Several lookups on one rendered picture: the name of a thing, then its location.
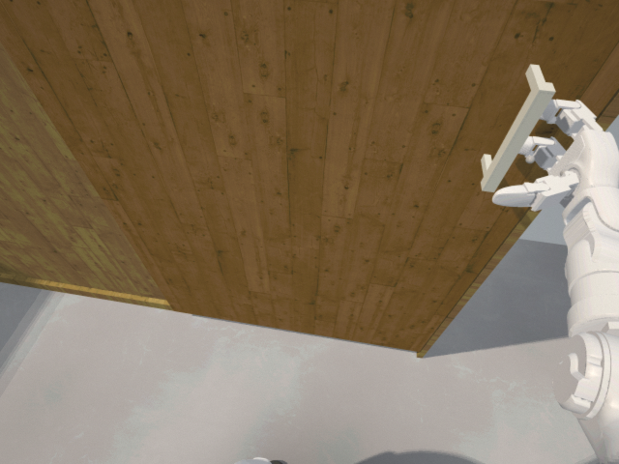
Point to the handle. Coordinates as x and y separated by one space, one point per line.
527 118

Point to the right robot forearm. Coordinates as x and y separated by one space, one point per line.
592 266

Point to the right robot upper arm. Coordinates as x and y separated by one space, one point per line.
586 382

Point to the wardrobe door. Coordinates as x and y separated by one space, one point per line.
308 165
53 224

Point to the robot right hand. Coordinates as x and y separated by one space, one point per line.
592 160

